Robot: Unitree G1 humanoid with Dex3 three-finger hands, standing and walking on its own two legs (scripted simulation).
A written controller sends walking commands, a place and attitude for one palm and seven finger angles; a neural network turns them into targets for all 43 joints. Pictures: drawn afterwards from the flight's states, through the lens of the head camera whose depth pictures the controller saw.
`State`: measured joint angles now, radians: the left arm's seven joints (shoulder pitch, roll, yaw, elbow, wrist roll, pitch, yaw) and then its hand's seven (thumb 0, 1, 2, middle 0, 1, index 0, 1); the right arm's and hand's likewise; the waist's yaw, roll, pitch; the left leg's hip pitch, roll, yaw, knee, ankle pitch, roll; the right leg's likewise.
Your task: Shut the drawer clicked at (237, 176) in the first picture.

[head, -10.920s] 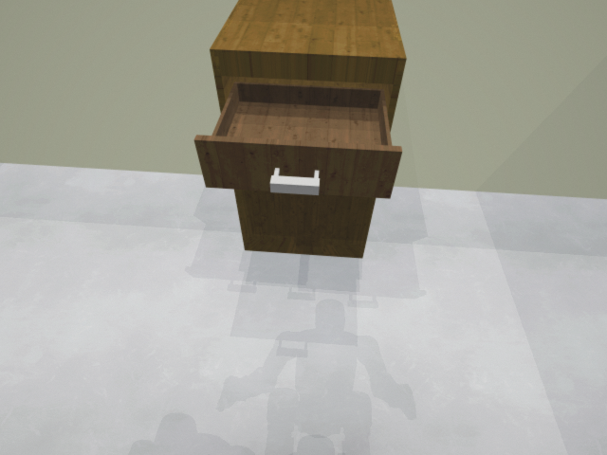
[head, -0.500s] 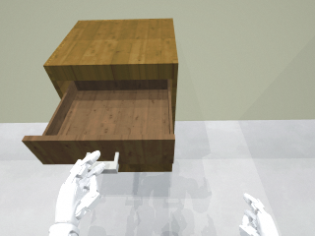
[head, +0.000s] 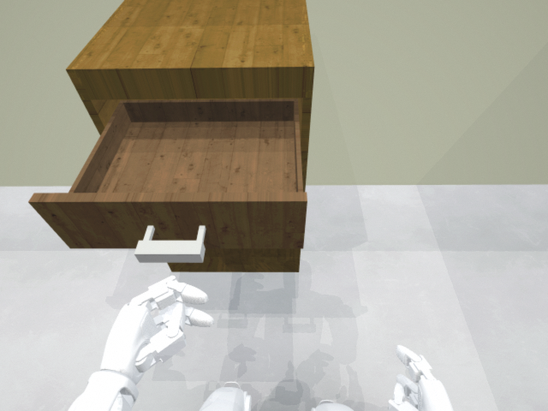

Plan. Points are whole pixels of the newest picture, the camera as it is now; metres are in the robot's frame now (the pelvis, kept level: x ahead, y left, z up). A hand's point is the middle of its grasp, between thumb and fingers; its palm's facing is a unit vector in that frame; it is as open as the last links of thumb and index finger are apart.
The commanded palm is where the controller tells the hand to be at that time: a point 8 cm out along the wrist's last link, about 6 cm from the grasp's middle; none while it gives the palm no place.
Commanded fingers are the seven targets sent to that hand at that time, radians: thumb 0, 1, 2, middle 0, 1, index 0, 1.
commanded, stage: raise the hand and make a fist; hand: left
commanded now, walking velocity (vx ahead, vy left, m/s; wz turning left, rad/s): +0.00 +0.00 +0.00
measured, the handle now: (173, 240) +0.39 +0.19 +0.00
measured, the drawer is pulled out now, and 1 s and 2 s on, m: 0.29 0.29 0.29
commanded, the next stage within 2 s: bring the fist close to the handle in 1.12 s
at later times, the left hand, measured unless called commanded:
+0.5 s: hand (135, 325) +0.21 +0.17 +0.10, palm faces +0.04 -1.00 +0.01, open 3.1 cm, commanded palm +0.17 +0.21 +0.09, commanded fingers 0.00 0.90 0.90 -1.40 -1.60 -1.40 -1.60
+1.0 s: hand (162, 337) +0.20 +0.14 +0.09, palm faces -0.06 -1.00 +0.00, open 3.3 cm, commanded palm +0.17 +0.20 +0.10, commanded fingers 0.00 0.90 0.90 -1.40 -1.60 -1.40 -1.60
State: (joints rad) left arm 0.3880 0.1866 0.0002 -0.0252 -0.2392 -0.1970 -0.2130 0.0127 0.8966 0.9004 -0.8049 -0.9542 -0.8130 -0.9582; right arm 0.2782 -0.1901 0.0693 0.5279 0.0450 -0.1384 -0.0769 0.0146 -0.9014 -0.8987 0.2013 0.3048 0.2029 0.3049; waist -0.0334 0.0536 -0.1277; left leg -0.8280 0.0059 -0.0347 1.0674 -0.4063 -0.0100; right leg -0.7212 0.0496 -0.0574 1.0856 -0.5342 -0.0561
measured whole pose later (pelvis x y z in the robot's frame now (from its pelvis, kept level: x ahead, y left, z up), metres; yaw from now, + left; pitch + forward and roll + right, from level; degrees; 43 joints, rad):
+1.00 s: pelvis +0.03 +0.03 +0.01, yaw +0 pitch +9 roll -2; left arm 0.68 0.17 -0.12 -0.37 -0.13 -0.23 -0.05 0.01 0.90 0.90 -1.40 -1.59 -1.40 -1.60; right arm 0.30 -0.24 0.03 0.40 0.03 -0.10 -0.02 0.01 -0.90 -0.90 0.20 0.30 0.20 0.30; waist -0.03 0.05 -0.14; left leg -0.74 -0.01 -0.02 1.03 -0.44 0.03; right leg -0.62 0.03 -0.04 1.00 -0.54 -0.02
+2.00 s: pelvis +0.02 +0.02 -0.02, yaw +0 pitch +17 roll -2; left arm 0.36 0.16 -0.05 -0.03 -0.14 -0.40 -0.06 0.01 0.90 0.90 -1.40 -1.60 -1.40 -1.60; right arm 0.23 -0.24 0.02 0.48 0.00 -0.10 -0.01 0.01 -0.90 -0.90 0.20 0.30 0.20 0.30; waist -0.04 0.04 -0.17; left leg -1.01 0.00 -0.03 1.21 -0.49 0.02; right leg -0.88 0.04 -0.06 1.19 -0.60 -0.03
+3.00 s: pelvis +0.02 +0.02 -0.03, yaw -1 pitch +19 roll -3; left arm 0.11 0.17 -0.04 0.16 -0.12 -0.38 -0.01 0.03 0.89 0.91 -1.40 -1.59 -1.40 -1.60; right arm 0.19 -0.23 0.03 0.50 -0.01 -0.01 -0.01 0.01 -0.90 -0.90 0.20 0.30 0.20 0.30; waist -0.05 0.03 -0.17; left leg -1.09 0.00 -0.03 1.26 -0.50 0.02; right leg -0.95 0.05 -0.06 1.23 -0.61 -0.03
